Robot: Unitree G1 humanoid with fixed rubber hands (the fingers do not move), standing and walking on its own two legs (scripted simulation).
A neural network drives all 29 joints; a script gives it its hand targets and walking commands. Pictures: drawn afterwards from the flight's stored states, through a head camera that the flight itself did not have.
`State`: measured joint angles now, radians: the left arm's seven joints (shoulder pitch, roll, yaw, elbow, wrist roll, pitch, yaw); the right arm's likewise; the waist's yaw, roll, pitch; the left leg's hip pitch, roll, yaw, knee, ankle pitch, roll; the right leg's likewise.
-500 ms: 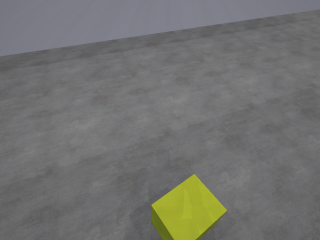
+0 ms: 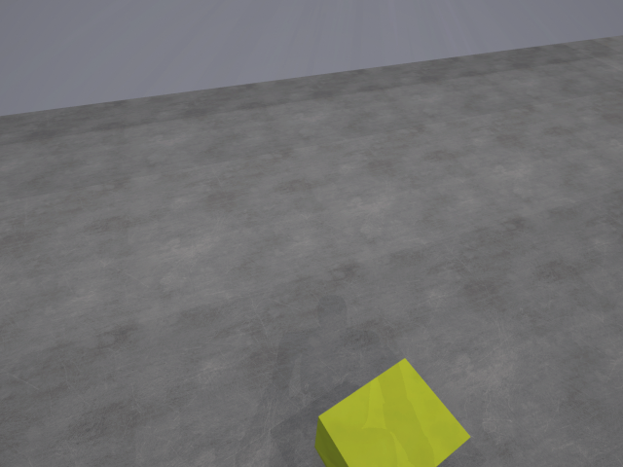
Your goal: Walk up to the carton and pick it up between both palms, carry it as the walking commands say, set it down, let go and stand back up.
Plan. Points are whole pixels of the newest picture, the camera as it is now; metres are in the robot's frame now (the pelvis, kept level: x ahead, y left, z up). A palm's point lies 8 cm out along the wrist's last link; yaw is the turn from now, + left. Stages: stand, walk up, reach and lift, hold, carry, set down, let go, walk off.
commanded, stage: walk up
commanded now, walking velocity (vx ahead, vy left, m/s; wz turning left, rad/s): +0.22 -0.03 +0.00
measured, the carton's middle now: (384, 442) +0.34 -0.20 -0.64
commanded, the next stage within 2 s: none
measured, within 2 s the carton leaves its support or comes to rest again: neither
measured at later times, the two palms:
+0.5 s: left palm out of the picture +0.14 +0.18 -0.14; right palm out of the picture +0.02 -0.22 -0.15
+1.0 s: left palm out of the picture +0.00 +0.19 -0.15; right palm out of the picture -0.01 -0.22 -0.14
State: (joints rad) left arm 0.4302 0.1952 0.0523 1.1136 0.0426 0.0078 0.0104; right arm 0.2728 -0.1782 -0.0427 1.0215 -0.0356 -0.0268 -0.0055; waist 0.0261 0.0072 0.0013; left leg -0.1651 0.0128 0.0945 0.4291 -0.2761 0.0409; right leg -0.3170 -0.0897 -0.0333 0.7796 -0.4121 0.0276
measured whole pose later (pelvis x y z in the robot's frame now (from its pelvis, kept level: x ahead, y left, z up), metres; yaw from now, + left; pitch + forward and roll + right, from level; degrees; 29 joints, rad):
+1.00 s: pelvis +0.03 -0.01 +0.00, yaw +0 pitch -2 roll +0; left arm 0.32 0.13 0.01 1.15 0.00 0.01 0.03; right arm 0.36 -0.11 0.00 1.16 -0.02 -0.01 -0.04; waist 0.01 -0.01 0.03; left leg -0.03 0.02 0.08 0.36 -0.30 0.01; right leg -0.21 -0.02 -0.12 0.35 -0.11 -0.02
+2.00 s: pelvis -0.04 -0.30 -0.02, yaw +24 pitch -2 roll -4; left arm 0.16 0.22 0.07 0.88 0.03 0.14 0.00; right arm 0.28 -0.19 -0.05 1.00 -0.04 0.06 -0.07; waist -0.02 -0.08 0.06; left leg -0.24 0.04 -0.01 0.73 -0.45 0.04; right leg -0.52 0.05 -0.14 1.02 -0.41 0.00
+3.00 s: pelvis +0.01 -0.37 +0.01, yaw +32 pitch -1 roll -5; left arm 0.30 0.19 0.04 1.00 0.02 0.07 0.01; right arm 0.25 -0.15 -0.01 0.97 -0.01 -0.01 -0.03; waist 0.00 0.01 0.05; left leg -0.24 0.05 0.02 0.41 -0.17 0.06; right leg -0.39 -0.01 -0.02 0.93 -0.41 0.03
